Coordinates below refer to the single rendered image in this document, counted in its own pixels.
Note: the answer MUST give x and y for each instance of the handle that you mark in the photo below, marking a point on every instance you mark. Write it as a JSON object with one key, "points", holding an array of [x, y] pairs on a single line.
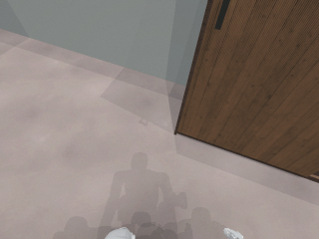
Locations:
{"points": [[221, 14]]}

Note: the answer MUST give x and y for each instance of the right robot hand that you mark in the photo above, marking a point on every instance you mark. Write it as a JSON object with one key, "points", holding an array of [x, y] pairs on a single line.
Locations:
{"points": [[230, 234]]}

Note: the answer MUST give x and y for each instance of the robot left thigh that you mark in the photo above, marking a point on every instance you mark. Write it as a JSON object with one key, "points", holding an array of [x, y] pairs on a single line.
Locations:
{"points": [[122, 233]]}

